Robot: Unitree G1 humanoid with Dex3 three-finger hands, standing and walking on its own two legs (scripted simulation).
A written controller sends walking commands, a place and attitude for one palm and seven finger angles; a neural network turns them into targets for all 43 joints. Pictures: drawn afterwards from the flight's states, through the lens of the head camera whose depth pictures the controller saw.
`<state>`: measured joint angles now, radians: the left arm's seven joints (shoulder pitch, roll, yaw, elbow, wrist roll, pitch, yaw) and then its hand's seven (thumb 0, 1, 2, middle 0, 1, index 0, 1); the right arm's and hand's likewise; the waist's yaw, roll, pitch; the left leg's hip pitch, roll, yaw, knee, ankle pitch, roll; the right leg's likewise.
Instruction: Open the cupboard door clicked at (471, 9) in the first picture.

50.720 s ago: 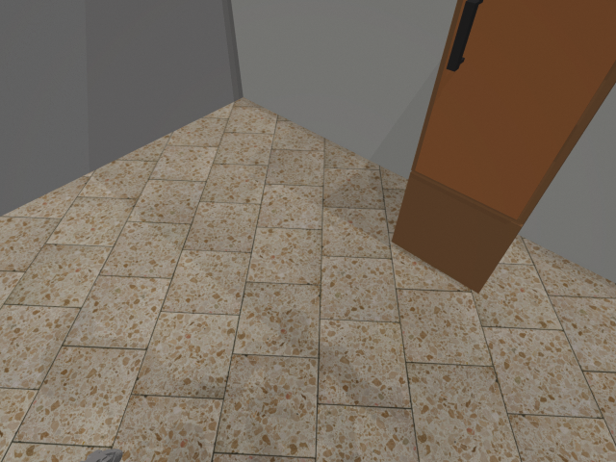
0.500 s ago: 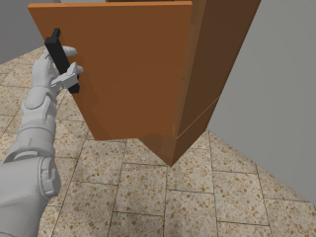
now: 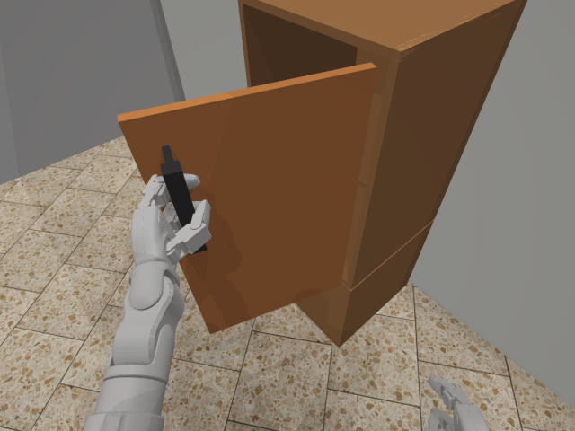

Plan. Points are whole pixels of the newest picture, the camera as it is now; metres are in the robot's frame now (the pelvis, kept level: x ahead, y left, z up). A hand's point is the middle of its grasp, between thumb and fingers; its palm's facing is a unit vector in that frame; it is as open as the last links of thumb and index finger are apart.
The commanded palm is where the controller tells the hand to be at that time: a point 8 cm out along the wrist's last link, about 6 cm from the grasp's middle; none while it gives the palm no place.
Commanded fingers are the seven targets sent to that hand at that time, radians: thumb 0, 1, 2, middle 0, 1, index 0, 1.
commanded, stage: pull the door open along its arc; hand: left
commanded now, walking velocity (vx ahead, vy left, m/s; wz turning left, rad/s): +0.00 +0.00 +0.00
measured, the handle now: (183, 201) +0.39 +0.17 +0.13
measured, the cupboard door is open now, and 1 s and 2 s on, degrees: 71 93 95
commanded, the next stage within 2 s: open thumb and fingers to let go in 0.38 s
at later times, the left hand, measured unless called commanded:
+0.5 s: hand (267, 286) +0.26 +0.04 +0.13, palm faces +0.33 -0.94 -0.02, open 6.4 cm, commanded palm +0.22 +0.09 +0.13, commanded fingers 0.00 0.76 0.84 -0.39 -1.34 -0.39 -1.34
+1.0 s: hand (251, 279) +0.27 +0.06 +0.13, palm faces +0.39 -0.92 -0.01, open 12.5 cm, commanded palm +0.22 +0.09 +0.13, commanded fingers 0.00 -0.50 0.30 -0.26 -0.95 -0.26 -0.95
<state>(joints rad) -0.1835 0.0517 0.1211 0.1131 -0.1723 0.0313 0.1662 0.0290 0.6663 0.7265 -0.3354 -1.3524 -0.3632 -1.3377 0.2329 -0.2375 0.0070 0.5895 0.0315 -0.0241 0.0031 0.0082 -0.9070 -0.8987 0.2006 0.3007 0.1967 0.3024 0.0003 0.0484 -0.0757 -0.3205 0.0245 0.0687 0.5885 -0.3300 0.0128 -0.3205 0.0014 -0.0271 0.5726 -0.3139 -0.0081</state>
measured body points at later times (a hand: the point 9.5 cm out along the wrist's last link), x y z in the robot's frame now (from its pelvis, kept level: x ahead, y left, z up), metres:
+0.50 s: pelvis -0.01 -0.03 +0.00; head -0.04 -0.07 +0.45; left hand +0.23 +0.09 +0.14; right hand +0.21 -0.22 -0.09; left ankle -0.02 +0.11 -0.73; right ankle -0.01 -0.12 -0.73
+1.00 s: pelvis -0.03 -0.02 +0.00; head -0.05 -0.04 +0.45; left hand +0.24 +0.11 +0.14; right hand +0.18 -0.21 -0.09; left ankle -0.02 +0.11 -0.73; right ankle -0.01 -0.11 -0.73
